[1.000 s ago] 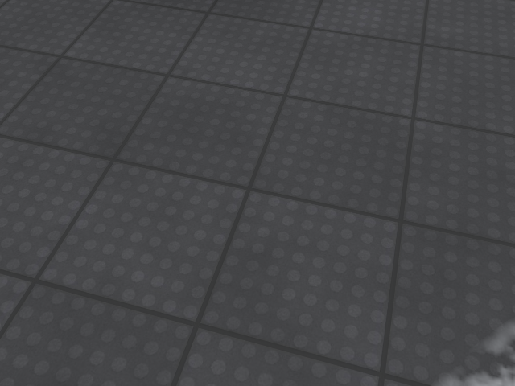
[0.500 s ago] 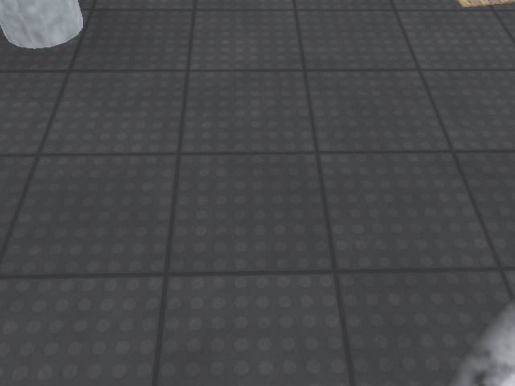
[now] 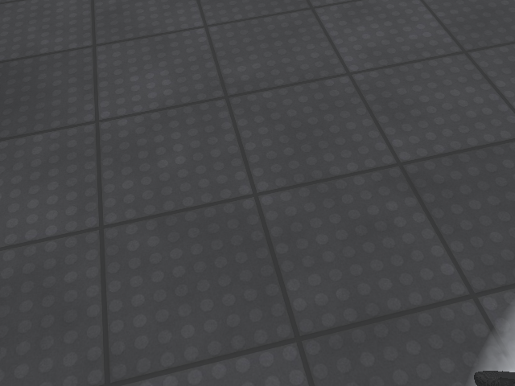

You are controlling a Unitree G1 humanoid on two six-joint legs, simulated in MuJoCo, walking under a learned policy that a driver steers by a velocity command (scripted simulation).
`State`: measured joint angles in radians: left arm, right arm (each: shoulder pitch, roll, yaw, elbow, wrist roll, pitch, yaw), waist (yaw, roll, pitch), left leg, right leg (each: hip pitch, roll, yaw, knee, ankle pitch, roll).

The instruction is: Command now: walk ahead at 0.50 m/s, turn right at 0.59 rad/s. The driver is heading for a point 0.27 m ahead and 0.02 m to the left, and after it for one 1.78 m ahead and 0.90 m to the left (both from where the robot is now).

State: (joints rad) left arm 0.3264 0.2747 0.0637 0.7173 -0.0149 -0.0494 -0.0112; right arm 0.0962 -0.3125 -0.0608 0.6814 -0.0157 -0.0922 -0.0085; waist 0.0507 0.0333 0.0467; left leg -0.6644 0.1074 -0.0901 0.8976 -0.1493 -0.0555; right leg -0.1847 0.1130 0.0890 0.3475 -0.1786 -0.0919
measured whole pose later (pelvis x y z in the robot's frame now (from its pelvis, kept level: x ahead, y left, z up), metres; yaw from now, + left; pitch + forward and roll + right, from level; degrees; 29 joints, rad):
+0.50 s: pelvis +0.20 +0.05 -0.01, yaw +4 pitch +2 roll -1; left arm 0.15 0.29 0.05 0.69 0.01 0.01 0.04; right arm 0.20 -0.28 -0.06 0.71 0.00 -0.01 0.00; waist -0.03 0.00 0.07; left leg -0.38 -0.10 -0.10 0.44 -0.08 0.05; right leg -0.51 0.01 0.11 0.86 -0.39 0.06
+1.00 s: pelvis +0.23 +0.03 -0.01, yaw +22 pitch +1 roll +0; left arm 0.15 0.27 0.06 0.69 0.01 0.02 0.03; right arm 0.18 -0.31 -0.08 0.64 0.02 0.07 0.00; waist 0.02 0.02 0.05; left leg -0.43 0.03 -0.01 0.84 -0.39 -0.09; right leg -0.23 -0.06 -0.09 0.46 -0.24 0.01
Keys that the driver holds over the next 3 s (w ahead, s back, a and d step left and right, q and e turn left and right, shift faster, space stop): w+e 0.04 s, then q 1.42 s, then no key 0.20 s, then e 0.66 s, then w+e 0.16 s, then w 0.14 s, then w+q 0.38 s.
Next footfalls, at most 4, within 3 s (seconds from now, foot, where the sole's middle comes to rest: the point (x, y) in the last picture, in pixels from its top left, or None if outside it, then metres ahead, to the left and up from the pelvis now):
0.20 left None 0.32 0.14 -0.78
0.66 right None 0.32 -0.08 -0.78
1.08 left None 0.22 0.16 -0.78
1.56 right None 0.36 -0.01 -0.78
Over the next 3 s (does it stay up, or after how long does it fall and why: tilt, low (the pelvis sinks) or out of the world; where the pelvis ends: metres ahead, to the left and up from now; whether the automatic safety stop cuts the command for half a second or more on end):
stays up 0.40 0.10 0.00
